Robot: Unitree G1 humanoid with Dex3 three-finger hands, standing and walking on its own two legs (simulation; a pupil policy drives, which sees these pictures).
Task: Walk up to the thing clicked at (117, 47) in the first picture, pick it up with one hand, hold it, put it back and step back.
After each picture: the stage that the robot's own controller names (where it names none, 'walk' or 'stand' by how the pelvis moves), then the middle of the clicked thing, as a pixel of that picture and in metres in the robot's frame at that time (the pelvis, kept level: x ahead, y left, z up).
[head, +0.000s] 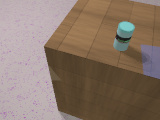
stand; (123, 36) +0.58 -0.15 +0.04
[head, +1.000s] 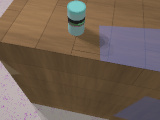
sink last; (76, 19) +0.56 +0.08 +0.07
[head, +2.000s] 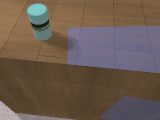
rise first; (40, 22) +0.52 +0.19 +0.09
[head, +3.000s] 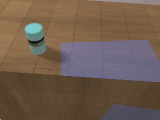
stand; (36, 39) +0.52 +0.22 +0.05
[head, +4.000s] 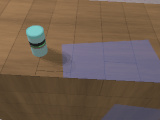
stand; (37, 41) +0.52 +0.21 +0.03
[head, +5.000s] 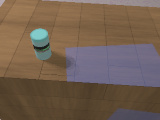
stand; (41, 44) +0.51 +0.19 +0.03
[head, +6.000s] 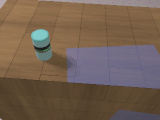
stand; (42, 45) +0.50 +0.19 +0.03
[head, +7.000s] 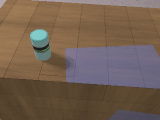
rise first; (41, 45) +0.50 +0.19 +0.03
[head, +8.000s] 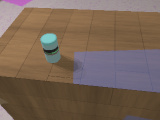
rise first; (51, 48) +0.51 +0.20 +0.04
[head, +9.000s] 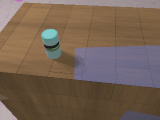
go down; (51, 44) +0.52 +0.20 +0.04
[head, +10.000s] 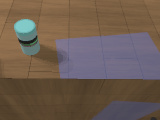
go down; (28, 38) +0.50 +0.18 +0.05
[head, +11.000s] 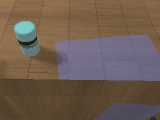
approach; (28, 39) +0.49 +0.19 +0.06
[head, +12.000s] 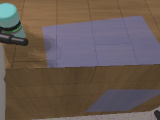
close; (10, 24) +0.51 +0.21 +0.09
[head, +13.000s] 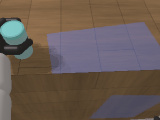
lift; (18, 41) +0.46 +0.20 +0.09
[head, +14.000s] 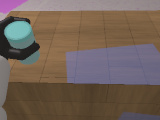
lift; (24, 44) +0.36 +0.18 +0.21
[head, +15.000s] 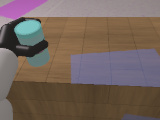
hold; (34, 44) +0.34 +0.16 +0.23
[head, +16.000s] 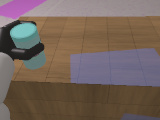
hold; (30, 47) +0.34 +0.17 +0.23
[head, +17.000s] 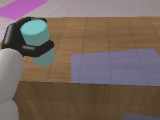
crouch; (39, 44) +0.34 +0.14 +0.23
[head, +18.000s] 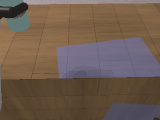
crouch; (13, 9) +0.47 +0.20 +0.24
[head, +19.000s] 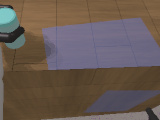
lower; (10, 29) +0.49 +0.20 +0.08
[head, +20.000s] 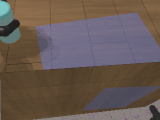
lower; (4, 23) +0.51 +0.21 +0.09
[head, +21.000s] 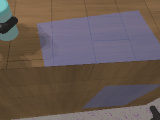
lower; (2, 20) +0.51 +0.21 +0.09
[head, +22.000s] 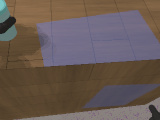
lower; (0, 20) +0.51 +0.22 +0.09
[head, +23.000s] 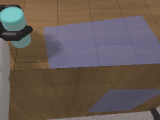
draw back; (16, 28) +0.50 +0.19 +0.09
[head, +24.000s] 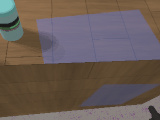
rise; (7, 20) +0.50 +0.19 +0.10
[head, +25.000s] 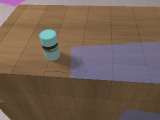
sink last; (50, 45) +0.51 +0.19 +0.06
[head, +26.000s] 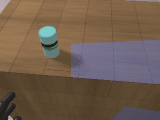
stand; (49, 42) +0.50 +0.18 +0.05
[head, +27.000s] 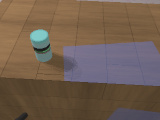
stand; (41, 46) +0.48 +0.19 +0.04
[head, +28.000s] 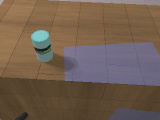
stand; (42, 46) +0.49 +0.19 +0.04
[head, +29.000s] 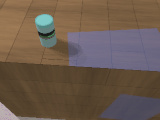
walk; (46, 31) +0.53 +0.17 +0.05
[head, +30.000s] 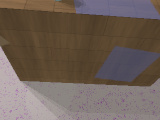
walk; out of the picture +0.81 +0.15 +0.05
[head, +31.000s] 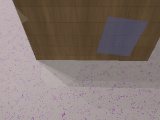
stand; out of the picture +1.18 +0.24 +0.06
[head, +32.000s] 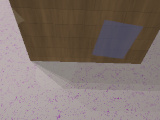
stand; out of the picture +1.17 +0.22 +0.04
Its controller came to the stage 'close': yes
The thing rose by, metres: 0.22
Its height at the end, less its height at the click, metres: +0.00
